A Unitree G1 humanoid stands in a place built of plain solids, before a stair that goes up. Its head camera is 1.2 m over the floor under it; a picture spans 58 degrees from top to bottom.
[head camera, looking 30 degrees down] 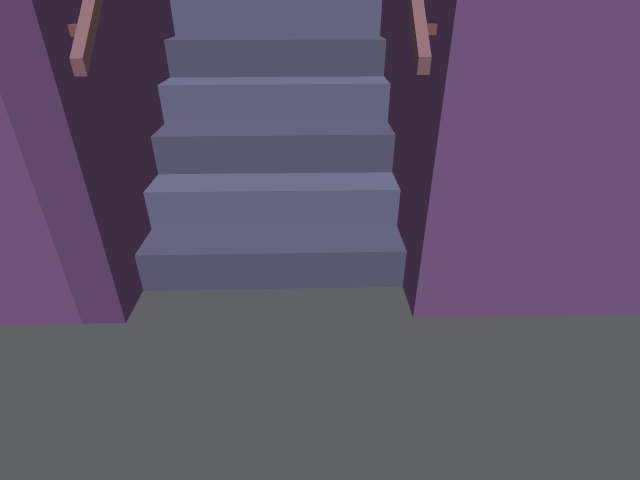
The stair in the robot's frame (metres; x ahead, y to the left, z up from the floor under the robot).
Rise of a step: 0.19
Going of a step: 0.24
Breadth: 1.20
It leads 2 degrees to the left of straight ahead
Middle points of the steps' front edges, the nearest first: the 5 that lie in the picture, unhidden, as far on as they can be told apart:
1.63 0.21 0.19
1.87 0.22 0.39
2.10 0.23 0.58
2.33 0.23 0.78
2.56 0.24 0.97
